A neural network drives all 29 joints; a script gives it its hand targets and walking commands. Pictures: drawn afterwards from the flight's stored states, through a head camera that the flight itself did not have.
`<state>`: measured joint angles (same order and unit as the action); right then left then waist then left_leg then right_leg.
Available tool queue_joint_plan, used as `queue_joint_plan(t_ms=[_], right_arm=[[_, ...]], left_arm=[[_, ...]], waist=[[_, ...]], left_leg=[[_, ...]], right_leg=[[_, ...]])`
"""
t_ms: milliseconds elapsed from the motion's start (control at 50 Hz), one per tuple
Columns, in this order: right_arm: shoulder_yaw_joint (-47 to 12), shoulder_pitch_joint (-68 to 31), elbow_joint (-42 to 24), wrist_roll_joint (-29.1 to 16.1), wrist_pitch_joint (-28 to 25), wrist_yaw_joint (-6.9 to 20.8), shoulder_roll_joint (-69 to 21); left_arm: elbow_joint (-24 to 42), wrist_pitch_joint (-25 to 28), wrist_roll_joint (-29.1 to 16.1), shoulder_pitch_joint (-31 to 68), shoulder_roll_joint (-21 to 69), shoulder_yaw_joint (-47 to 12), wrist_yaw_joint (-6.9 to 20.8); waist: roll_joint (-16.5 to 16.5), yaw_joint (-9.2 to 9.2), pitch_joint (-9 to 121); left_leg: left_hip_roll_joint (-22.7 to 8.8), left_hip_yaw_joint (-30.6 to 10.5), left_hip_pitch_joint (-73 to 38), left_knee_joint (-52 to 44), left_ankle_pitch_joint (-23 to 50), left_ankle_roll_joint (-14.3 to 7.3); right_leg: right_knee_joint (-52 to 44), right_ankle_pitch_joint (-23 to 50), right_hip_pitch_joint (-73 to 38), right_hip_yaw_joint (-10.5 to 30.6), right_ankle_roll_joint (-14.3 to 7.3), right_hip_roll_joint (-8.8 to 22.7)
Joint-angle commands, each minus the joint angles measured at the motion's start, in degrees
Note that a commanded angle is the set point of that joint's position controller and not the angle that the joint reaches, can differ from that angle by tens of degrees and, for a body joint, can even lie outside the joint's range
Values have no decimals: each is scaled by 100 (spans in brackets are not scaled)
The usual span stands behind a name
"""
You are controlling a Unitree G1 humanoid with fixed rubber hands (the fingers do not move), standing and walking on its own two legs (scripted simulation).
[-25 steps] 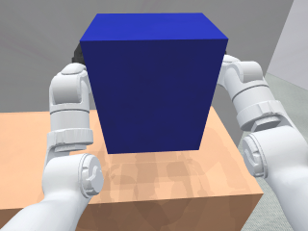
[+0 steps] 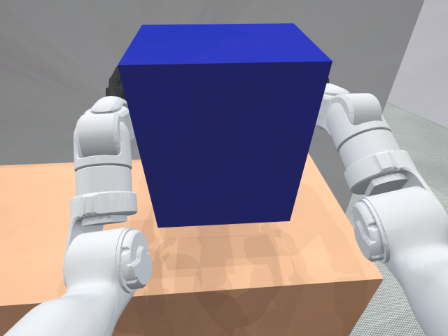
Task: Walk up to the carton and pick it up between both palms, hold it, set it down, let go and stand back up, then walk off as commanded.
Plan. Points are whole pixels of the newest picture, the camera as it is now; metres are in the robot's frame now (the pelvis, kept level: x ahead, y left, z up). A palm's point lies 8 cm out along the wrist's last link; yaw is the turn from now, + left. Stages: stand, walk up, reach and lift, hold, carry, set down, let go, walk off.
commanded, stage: hold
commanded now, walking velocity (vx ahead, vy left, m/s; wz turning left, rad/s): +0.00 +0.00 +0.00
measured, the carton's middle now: (222, 131) +0.35 +0.00 +0.26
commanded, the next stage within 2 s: none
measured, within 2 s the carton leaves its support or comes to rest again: neither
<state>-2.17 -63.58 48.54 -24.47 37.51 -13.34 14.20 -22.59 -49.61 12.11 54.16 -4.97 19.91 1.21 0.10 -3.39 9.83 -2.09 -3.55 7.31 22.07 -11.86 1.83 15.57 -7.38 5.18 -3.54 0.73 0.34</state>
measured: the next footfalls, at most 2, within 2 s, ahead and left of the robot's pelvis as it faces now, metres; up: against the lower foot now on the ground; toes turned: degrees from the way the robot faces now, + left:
none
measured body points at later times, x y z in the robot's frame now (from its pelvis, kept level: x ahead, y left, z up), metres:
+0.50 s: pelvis +0.00 +0.00 +0.00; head -0.09 +0.02 +0.44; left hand +0.39 +0.17 +0.31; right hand +0.39 -0.15 +0.31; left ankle +0.00 +0.13 -0.75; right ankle +0.01 -0.13 -0.75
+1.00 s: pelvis +0.00 +0.00 +0.00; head -0.09 +0.02 +0.44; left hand +0.38 +0.17 +0.30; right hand +0.39 -0.15 +0.30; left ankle +0.00 +0.13 -0.75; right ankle +0.01 -0.13 -0.75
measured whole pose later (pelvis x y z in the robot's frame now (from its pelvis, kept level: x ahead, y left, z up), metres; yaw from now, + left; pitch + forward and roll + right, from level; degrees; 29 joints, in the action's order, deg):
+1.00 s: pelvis +0.00 +0.00 +0.00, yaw +0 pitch -3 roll -2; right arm -2.0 -62.8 47.2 -24.3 37.6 -13.5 13.8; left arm -21.0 -49.9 12.0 53.4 -5.1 19.6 1.3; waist -0.5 -3.4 10.0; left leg -2.0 -3.5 7.5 22.1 -12.0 1.7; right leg 15.3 -7.3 5.2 -3.3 0.9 0.4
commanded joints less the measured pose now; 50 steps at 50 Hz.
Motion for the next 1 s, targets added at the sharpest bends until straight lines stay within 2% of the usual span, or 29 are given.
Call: queue_joint_plan(t_ms=[0, 40, 60, 80, 100, 160, 220, 300, 320, 340, 400, 440, 460, 480, 500, 520, 540, 560, 580, 640, 660, 720, 760, 780, 820, 860, 880, 940, 980], right_arm=[[-869, -4274, -1799, -697, -228, 761, -3950], [-1035, -4509, -2156, -808, -281, 698, -4206], [-974, -4422, -2124, -849, -266, 700, -4228], [-1039, -4431, -2055, -834, -245, 674, -4127], [-974, -4224, -1958, -816, -212, 631, -4069], [-818, -4265, -2124, -791, -260, 606, -3866], [-764, -4185, -1651, -688, -158, 667, -3894], [-939, -4492, -2211, -830, -270, 687, -4219], [-911, -4346, -1887, -855, -185, 693, -4123], [-764, -4288, -1588, -728, -174, 680, -3852], [-859, -4250, -1826, -764, -187, 675, -3901], [-880, -4126, -1998, -854, -220, 700, -4050], [-826, -4249, -1848, -800, -212, 666, -3851], [-854, -4448, -2119, -804, -270, 697, -3906], [-771, -4382, -1848, -759, -223, 699, -3809], [-639, -4288, -1702, -685, -228, 715, -3842], [-762, -4273, -1897, -768, -253, 705, -3888], [-747, -4082, -1727, -718, -201, 701, -3842], [-795, -4181, -1745, -762, -173, 683, -3866], [-952, -4073, -1970, -854, -210, 656, -3957], [-964, -4223, -2124, -917, -261, 664, -3979], [-925, -4055, -1904, -817, -224, 677, -3844], [-1188, -4272, -2707, -968, -329, 644, -4061], [-1206, -4229, -2612, -989, -275, 631, -3993], [-1068, -3956, -2385, -946, -196, 613, -3882], [-979, -4010, -2085, -847, -155, 623, -3853], [-1020, -4210, -2349, -819, -231, 642, -3987], [-893, -4265, -2141, -776, -265, 723, -4063], [-836, -4183, -2032, -735, -229, 731, -4017]], left_arm=[[458, 345, -978, 4034, 3232, -2060, 725], [377, 369, -961, 3986, 3156, -1985, 754], [707, 415, -1112, 4213, 3292, -2161, 725], [457, 391, -1069, 4110, 3071, -1951, 721], [511, 360, -965, 3922, 3098, -2038, 763], [552, 334, -1051, 3835, 3231, -2228, 814], [278, 308, -991, 4013, 3096, -2094, 874], [681, 470, -1174, 4362, 3260, -2206, 773], [737, 427, -1102, 4380, 3122, -2127, 732], [338, 349, -938, 4137, 3154, -1980, 775], [217, 332, -935, 3864, 3149, -1926, 829], [865, 418, -1133, 4138, 3235, -2213, 794], [296, 305, -998, 3910, 3179, -2097, 819], [605, 341, -1008, 4102, 3309, -2092, 817], [149, 302, -945, 3926, 3160, -1984, 804], [230, 301, -1004, 3990, 3207, -2029, 817], [457, 339, -1064, 3869, 3242, -2140, 812], [471, 327, -1059, 4034, 3253, -2158, 800], [338, 317, -935, 3961, 3177, -1967, 832], [696, 363, -1056, 4004, 3184, -2164, 814], [903, 368, -1074, 4076, 3252, -2246, 789], [659, 321, -998, 3939, 3220, -2147, 792], [960, 367, -1072, 3859, 3216, -2206, 784], [915, 332, -1084, 3711, 3273, -2302, 770], [788, 260, -1010, 3627, 3236, -2273, 826], [627, 251, -930, 3729, 3166, -2056, 818], [684, 281, -967, 3752, 3226, -2104, 833], [870, 377, -1074, 4209, 3391, -2362, 715], [769, 359, -1093, 4067, 3460, -2357, 726]], waist=[[55, 86, 1615], [-37, 125, 1883], [51, 37, 2180], [-79, 119, 2054], [24, 26, 2012], [268, -77, 1803], [114, -133, 1357], [119, 40, 2097], [171, -3, 1980], [230, -19, 1400], [76, 6, 1697], [256, -10, 2066], [235, -71, 1634], [251, 47, 1884], [166, 71, 1541], [228, -64, 1578], [210, -11, 1772], [220, -150, 1737], [192, -36, 1591], [150, -59, 1942], [358, -80, 2208], [235, -85, 1706], [52, 43, 2155], [102, -2, 2139], [239, -76, 1808], [92, -34, 1472], [-17, -27, 1799], [343, -74, 2033], [202, -85, 1868]], left_leg=[[469, 116, 419, -387, 881, 91], [511, 139, 395, -354, 984, 28], [504, 111, 256, -301, 1158, 101], [559, 151, 292, -280, 1248, 38], [527, 105, 181, -248, 1352, 92], [506, 177, 209, -276, 1358, 146], [490, 136, 426, -432, 747, 79], [511, 128, 380, -330, 1094, 75], [491, 123, 324, -289, 1222, 115], [452, 110, 419, -381, 1047, 94], [488, 148, 342, -372, 1081, 121], [475, 162, 220, -250, 1444, 200], [487, 113, 293, -345, 1111, 172], [461, 123, 313, -336, 1094, 174], [443, 155, 495, -395, 843, 113], [467, 154, 459, -455, 833, 124], [460, 144, 344, -316, 1166, 132], [432, 140, 287, -306, 1274, 203], [474, 135, 364, -349, 1209, 154], [473, 133, 133, -220, 1587, 199], [510, 121, 69, -207, 1594, 207], [479, 138, 128, -295, 1450, 221], [550, 107, 80, -133, 1865, 167], [570, 86, 39, -128, 1893, 174], [503, 128, 87, -152, 1714, 225], [526, 159, 194, -318, 1336, 165], [535, 150, 165, -328, 1266, 136], [471, 88, 236, -337, 1015, 192], [464, 97, 258, -330, 1147, 169]], right_leg=[[79, 577, -1109, 336, 105, -468], [80, 867, -1414, 328, 131, -451], [131, 993, -1357, 334, 108, -481], [177, 1133, -1276, 364, 169, -448], [133, 1231, -1425, 344, 176, -470], [85, 1185, -1189, 323, 117, -471], [27, 540, -1085, 331, 99, -441], [119, 930, -1305, 350, 151, -463], [158, 1052, -1253, 338, 158, -472], [51, 748, -1035, 290, 127, -484], [36, 861, -1198, 339, 149, -481], [130, 1149, -1278, 329, 144, -504], [26, 836, -1206, 331, 119, -468], [60, 777, -1275, 306, 87, -517], [28, 583, -1148, 300, 94, -480], [44, 533, -1141, 324, 85, -465], [67, 888, -1262, 340, 96, -460], [91, 1000, -1266, 317, 100, -495], [67, 941, -1277, 289, 133, -510], [112, 1330, -1342, 327, 145, -480], [142, 1346, -1355, 290, 114, -480], [75, 1078, -1195, 282, 75, -485], [158, 1647, -1508, 314, 147, -491], [173, 1690, -1462, 295, 145, -496], [119, 1496, -1372, 322, 166, -486], [18, 1020, -1186, 328, 122, -485], [38, 980, -1241, 329, 117, -491], [99, 730, -1262, 289, 72, -495], [45, 793, -1203, 291, 90, -486]])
